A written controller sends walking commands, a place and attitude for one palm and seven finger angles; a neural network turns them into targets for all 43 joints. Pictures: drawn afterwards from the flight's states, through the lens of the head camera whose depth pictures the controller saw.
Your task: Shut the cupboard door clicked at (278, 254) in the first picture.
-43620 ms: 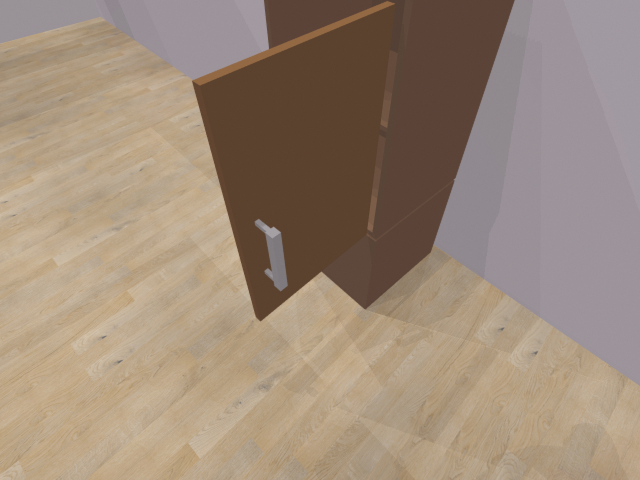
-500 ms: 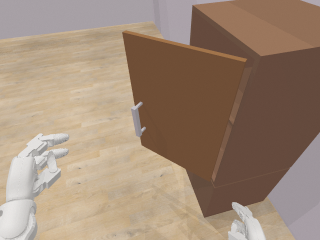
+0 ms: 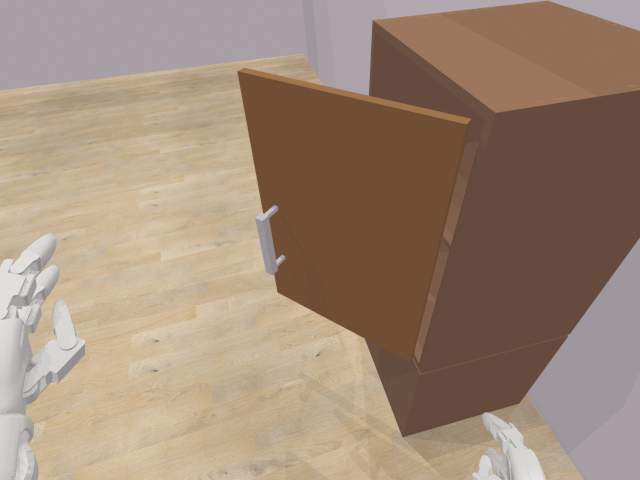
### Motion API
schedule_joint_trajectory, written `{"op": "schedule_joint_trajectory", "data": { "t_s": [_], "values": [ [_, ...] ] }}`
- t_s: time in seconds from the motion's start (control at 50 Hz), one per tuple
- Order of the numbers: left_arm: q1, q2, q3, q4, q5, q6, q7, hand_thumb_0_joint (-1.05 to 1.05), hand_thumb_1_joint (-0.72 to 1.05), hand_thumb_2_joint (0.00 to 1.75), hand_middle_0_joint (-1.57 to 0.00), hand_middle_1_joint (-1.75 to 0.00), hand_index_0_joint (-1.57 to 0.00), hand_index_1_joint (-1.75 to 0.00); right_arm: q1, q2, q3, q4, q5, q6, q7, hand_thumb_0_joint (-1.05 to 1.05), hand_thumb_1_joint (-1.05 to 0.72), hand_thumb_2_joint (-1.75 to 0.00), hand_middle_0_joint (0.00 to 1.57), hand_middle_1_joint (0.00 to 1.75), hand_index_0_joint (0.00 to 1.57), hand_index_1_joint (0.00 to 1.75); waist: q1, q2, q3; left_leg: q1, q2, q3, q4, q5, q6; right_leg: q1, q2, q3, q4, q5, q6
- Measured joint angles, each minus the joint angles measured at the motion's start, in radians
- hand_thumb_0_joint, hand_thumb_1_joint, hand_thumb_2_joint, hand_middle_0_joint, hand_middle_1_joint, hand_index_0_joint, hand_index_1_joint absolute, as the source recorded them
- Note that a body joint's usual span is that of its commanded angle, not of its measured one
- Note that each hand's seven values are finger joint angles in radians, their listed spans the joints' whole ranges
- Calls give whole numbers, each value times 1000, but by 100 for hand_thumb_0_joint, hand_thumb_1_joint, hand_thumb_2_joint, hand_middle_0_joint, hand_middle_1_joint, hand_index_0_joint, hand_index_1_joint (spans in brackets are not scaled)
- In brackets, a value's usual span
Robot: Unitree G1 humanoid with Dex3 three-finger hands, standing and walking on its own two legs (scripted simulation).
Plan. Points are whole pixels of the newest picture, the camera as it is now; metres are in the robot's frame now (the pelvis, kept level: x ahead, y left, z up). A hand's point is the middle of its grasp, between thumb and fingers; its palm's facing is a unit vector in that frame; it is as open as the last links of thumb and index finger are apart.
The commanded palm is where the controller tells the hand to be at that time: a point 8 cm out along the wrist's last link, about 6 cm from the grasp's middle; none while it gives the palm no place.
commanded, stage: step back with the hand held close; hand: left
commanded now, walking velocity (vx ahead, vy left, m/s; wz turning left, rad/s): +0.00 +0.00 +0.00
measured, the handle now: (272, 240) +0.62 +0.19 -0.11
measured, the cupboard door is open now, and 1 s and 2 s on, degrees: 42 42 42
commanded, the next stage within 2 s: stop stepping back and stand still in 1.50 s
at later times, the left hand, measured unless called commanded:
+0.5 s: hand (52, 342) +0.19 +0.29 +0.16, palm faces +0.37 -0.77 -0.51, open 7.5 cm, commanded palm +0.13 +0.32 +0.17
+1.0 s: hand out of the picture +0.12 +0.29 +0.17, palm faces +0.50 -0.75 -0.43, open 7.5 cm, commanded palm +0.06 +0.32 +0.17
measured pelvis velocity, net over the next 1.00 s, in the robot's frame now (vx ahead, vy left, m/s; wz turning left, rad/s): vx -0.09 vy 0.02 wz -0.01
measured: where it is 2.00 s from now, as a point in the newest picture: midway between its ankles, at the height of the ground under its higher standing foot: outside the picture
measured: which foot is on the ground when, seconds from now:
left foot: down 0.00-1.00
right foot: down 0.00-1.00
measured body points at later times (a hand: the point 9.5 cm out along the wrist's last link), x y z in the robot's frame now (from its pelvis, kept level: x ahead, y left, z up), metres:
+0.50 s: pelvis -0.02 +0.03 -0.01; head +0.00 +0.02 +0.44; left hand +0.16 +0.33 +0.19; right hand +0.15 -0.23 -0.09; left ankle -0.03 +0.11 -0.74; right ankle +0.01 -0.10 -0.74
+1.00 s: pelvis -0.09 +0.02 -0.03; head -0.09 +0.03 +0.42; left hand +0.08 +0.33 +0.19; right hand +0.07 -0.23 -0.10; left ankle -0.03 +0.11 -0.74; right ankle +0.01 -0.10 -0.74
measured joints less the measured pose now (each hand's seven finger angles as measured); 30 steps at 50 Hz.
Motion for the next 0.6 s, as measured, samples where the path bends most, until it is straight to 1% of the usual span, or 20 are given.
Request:
{"op": "schedule_joint_trajectory", "data": {
  "t_s": [0.08, 0.16, 0.26, 0.32, 0.38, 0.44, 0.52, 0.56, 0.6],
  "values": [
    [-10, 14, 26, 6, -3, -17, -3, 1, 88, 90, -21, -30, -21, -30, -7, 2, -3, 0, 2, -1, 3, 1, -90, -90, 20, 30, 20, 30, -3, 6, 4, 5, 4, 4, -4, 2, -3, 3, 4, 4, -4, 3, -2],
    [-12, 8, 39, 27, -3, -25, -9, 1, 88, 90, -21, -30, -21, -30, -12, -1, -5, -8, 3, 9, 10, 1, -90, -90, 20, 30, 20, 30, -8, 16, 7, -9, 7, 5, -3, 5, -3, -7, 7, 4, -11, 10, -3],
    [11, 4, 58, 34, 12, -74, -4, 1, 89, 90, -21, -30, -21, -30, -27, -20, -20, -27, 1, 50, 20, 1, -90, -90, 20, 30, 20, 30, -38, 29, -5, -118, 17, -11, 74, -19, 1, -80, 16, -12, -4, 21, -3],
    [41, 8, 50, 13, 14, -85, -1, 1, 89, 90, -21, -30, -21, -30, -30, -28, -30, -27, 4, 75, 17, 1, -90, -90, 20, 30, 20, 30, -48, 10, 1, -144, 4, -4, 78, -16, 10, -115, 2, -6, 18, 16, 6],
    [82, 25, 52, -29, 11, -80, 4, 1, 88, 90, -21, -30, -21, -30, -27, -30, -35, -40, 3, 98, 6, 1, -90, -90, 20, 30, 20, 30, -54, -18, 7, -146, -16, 14, 62, -5, 21, -141, -17, 12, 45, 9, 20],
    [95, 60, 71, -71, 9, -72, 6, 1, 88, 90, -21, -30, -21, -30, -28, -26, -38, -61, 1, 118, -5, 1, -90, -90, 20, 30, 20, 30, -56, -33, 12, -155, -26, 27, 68, -2, 30, -163, -27, 26, 73, 9, 31],
    [82, 102, 110, -99, 6, -74, 10, 1, 88, 90, -21, -30, -21, -30, -36, -12, -35, -85, 0, 134, -7, 1, -90, -90, 20, 30, 20, 30, -58, -48, 8, -173, -33, 41, 89, -2, 39, -189, -33, 42, 103, 13, 39],
    [78, 109, 125, -99, 6, -79, 12, 1, 88, 90, -21, -30, -21, -30, -38, -4, -29, -96, 0, 137, -4, 1, -90, -90, 20, 30, 20, 30, -60, -54, -2, -185, -35, 48, 101, -2, 43, -200, -36, 50, 110, 11, 42],
    [73, 104, 130, -89, 9, -84, 13, 1, 88, 90, -21, -30, -21, -30, -39, 2, -24, -103, 0, 137, -2, 1, -90, -90, 20, 30, 20, 30, -61, -55, -10, -200, -34, 53, 117, -3, 47, -212, -35, 55, 117, 14, 45]
  ]
}}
